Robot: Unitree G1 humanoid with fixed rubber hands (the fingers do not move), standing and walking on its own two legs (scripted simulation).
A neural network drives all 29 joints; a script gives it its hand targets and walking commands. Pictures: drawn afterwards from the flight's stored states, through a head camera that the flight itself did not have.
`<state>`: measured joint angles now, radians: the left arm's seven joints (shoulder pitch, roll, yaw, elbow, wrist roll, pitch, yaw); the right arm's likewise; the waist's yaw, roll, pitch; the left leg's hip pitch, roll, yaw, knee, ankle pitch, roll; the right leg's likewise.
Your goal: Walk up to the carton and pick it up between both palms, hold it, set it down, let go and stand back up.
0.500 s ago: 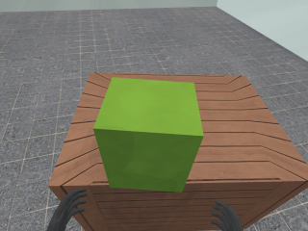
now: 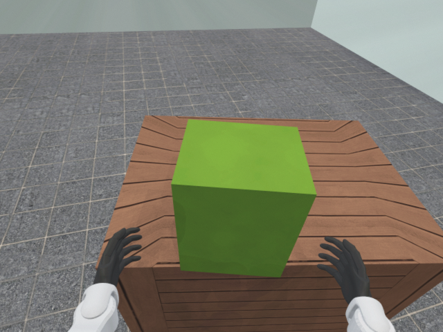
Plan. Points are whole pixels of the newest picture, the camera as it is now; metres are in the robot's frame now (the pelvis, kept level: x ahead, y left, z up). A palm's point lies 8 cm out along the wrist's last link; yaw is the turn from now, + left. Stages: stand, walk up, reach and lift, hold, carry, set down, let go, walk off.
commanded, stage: reach and lift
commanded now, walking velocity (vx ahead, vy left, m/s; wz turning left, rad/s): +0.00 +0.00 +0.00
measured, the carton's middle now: (236, 201) +0.40 +0.00 +0.02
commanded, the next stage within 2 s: none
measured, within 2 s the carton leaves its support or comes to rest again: neither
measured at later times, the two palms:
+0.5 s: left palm (123, 221) +0.28 +0.21 +0.08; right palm (369, 243) +0.28 -0.23 +0.07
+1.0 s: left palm (129, 169) +0.35 +0.20 +0.14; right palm (366, 189) +0.35 -0.22 +0.14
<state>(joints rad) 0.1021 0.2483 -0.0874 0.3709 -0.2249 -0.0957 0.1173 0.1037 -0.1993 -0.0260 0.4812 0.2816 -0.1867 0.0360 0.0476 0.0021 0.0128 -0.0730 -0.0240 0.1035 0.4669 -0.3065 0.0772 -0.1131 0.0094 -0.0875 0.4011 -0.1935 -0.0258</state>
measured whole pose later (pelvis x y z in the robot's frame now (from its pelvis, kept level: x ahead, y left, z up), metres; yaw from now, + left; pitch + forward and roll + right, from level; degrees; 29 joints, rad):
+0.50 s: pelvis -0.02 -0.02 +0.01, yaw -1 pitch -1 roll -1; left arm -0.20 0.25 0.06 0.18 -0.23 0.38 0.06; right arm -0.13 -0.25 -0.09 0.22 0.28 0.23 -0.01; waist 0.04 0.00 0.00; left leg -0.15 -0.03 0.11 0.37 -0.21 0.07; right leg -0.20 0.01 -0.08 0.33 -0.11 -0.03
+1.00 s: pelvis -0.01 -0.05 +0.01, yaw +1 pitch +2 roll +0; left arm -0.49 0.37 0.19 0.28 -0.24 0.56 -0.02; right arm -0.44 -0.22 -0.03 0.23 0.33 0.44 -0.15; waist 0.00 -0.03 -0.04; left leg -0.20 0.00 0.07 0.37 -0.21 0.02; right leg -0.24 0.04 -0.12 0.33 -0.13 -0.08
